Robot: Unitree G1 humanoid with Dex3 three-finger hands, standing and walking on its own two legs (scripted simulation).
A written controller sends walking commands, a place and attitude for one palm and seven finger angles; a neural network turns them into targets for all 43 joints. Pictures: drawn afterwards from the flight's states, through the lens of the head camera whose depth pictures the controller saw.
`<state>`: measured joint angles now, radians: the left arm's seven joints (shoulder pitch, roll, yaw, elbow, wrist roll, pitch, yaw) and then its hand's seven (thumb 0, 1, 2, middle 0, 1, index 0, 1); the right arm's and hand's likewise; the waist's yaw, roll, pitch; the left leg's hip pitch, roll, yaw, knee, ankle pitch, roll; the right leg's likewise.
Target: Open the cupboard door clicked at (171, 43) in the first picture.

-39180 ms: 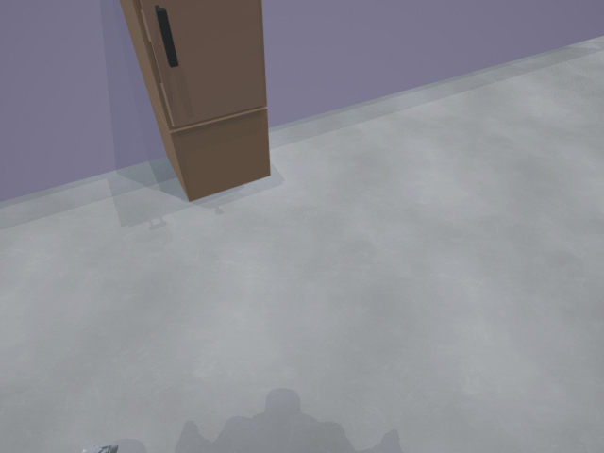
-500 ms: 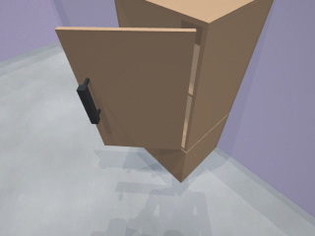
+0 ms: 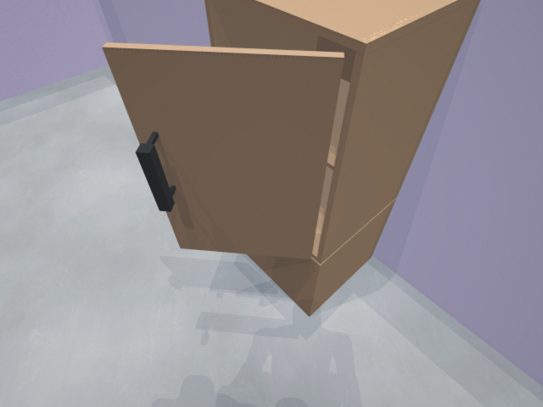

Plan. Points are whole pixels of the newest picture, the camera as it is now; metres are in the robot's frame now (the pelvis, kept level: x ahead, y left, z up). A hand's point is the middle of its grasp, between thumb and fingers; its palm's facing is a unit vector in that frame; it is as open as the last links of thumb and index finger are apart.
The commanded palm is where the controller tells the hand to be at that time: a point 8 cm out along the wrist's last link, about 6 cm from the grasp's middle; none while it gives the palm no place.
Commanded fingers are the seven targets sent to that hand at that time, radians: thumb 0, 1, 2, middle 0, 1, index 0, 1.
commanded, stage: look again from close up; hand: left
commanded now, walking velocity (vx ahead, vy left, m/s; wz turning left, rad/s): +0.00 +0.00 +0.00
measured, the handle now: (160, 172) +0.55 +0.28 -0.01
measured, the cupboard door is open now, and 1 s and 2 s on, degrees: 42 42 42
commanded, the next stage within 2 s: shuffle to correct the standing spot in 0.16 s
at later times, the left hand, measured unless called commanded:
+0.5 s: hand out of the picture +0.00 +0.19 -0.18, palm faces +0.06 -0.97 -0.22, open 7.3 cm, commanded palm none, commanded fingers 0.00 0.90 0.90 -0.20 -0.30 -0.20 -0.30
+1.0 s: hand out of the picture +0.03 +0.25 -0.19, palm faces +0.05 -0.98 -0.21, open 7.4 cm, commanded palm none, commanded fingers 0.00 0.90 0.90 -0.20 -0.30 -0.20 -0.30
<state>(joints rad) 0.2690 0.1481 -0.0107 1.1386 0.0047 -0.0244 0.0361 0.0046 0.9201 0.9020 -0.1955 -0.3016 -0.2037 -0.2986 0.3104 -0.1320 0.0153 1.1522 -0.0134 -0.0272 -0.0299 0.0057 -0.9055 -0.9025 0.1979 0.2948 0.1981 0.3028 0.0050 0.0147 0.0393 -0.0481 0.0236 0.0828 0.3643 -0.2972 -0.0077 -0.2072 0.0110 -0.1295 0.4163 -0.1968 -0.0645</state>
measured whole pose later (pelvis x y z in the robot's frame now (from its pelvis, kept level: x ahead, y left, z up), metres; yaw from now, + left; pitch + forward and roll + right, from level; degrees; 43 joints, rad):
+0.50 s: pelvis -0.01 +0.01 +0.00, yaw +1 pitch +0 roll +0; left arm 0.26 0.15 0.01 1.10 0.01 -0.01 0.04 0.00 0.92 0.90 -0.20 -0.30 -0.20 -0.30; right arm 0.33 -0.13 0.00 1.13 -0.02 0.00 -0.02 0.01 -0.91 -0.90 0.20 0.29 0.20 0.30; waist 0.01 0.01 0.03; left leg -0.11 0.00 0.08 0.43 -0.32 0.01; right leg -0.25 -0.02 -0.13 0.47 -0.21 -0.05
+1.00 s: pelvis +0.00 +0.07 -0.01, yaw +0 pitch +0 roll +1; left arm 0.24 0.16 0.03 1.04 0.01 0.05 0.05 0.00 0.91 0.90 -0.19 -0.30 -0.20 -0.30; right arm 0.31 -0.12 -0.01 1.03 -0.03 -0.03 -0.04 0.01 -0.92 -0.90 0.20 0.29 0.20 0.30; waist 0.00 -0.03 0.07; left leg -0.11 -0.09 0.11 0.48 -0.37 0.10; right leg -0.36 -0.07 -0.03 0.77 -0.41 -0.01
